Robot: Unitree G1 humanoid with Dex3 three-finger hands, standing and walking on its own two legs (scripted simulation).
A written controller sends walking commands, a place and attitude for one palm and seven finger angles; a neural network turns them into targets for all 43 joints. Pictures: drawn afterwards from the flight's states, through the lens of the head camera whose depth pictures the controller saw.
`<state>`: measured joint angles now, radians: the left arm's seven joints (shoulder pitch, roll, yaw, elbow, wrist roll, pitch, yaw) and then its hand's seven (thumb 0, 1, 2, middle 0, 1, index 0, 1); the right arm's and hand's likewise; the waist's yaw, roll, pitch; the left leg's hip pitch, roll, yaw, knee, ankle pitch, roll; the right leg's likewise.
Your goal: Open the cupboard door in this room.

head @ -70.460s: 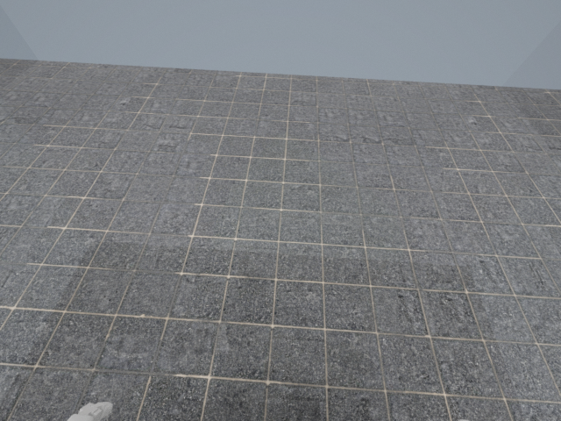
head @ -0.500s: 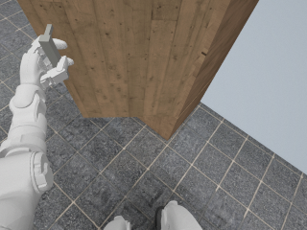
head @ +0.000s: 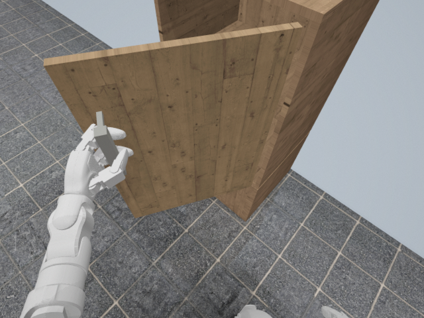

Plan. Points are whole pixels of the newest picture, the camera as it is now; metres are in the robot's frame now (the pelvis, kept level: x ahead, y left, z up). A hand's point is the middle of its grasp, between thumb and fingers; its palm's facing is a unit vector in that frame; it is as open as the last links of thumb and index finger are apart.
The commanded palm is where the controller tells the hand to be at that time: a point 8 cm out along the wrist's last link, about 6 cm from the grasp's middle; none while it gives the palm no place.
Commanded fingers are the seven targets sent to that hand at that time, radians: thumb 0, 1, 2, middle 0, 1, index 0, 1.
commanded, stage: pull the door open along its arc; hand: left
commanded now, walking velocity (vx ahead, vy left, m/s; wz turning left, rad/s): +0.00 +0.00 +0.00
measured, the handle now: (110, 145) +0.43 +0.20 +0.06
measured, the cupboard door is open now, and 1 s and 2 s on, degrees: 59 79 83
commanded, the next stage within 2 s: open thumb and fingers to let go in 0.46 s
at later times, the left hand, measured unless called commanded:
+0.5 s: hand (159, 219) +0.28 +0.09 +0.06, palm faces +0.43 -0.90 +0.00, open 6.1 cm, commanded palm +0.22 +0.13 +0.06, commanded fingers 0.00 0.90 0.90 -0.40 -1.35 -0.40 -1.35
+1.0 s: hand (163, 218) +0.28 +0.08 +0.06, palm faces +0.43 -0.90 -0.01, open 11.2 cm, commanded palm +0.24 +0.12 +0.06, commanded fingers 0.00 -0.50 0.30 -0.29 -1.15 -0.29 -1.15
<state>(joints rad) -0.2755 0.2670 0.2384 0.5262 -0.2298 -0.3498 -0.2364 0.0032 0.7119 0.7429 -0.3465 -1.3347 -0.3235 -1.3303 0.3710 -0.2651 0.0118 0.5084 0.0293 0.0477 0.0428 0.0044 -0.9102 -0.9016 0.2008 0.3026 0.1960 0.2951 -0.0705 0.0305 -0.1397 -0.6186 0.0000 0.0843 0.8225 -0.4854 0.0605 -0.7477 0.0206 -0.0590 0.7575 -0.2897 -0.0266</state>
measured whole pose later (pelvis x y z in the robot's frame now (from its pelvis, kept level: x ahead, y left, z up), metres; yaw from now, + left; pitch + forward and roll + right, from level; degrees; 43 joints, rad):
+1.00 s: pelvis -0.02 -0.05 +0.00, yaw +5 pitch +8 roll +1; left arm 0.01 -0.03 -0.08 0.21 0.00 -0.26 0.43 0.00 -0.06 0.49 -0.32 -1.25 -0.30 -1.25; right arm 0.20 -0.21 0.01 0.58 -0.04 -0.02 -0.03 0.01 -0.91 -0.90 0.20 0.30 0.20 0.30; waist 0.01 0.03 -0.08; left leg -0.52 -0.01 0.00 0.83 -0.45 0.00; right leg -0.65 0.00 -0.14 0.81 -0.32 -0.09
